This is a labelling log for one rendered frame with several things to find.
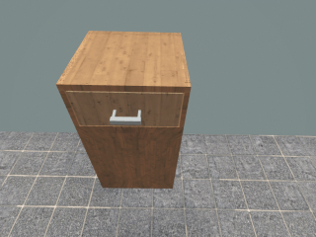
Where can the cabinet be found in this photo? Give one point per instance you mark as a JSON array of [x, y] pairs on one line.
[[130, 156]]

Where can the handle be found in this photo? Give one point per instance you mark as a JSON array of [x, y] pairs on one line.
[[125, 120]]

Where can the drawer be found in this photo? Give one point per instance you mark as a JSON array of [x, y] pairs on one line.
[[97, 107]]

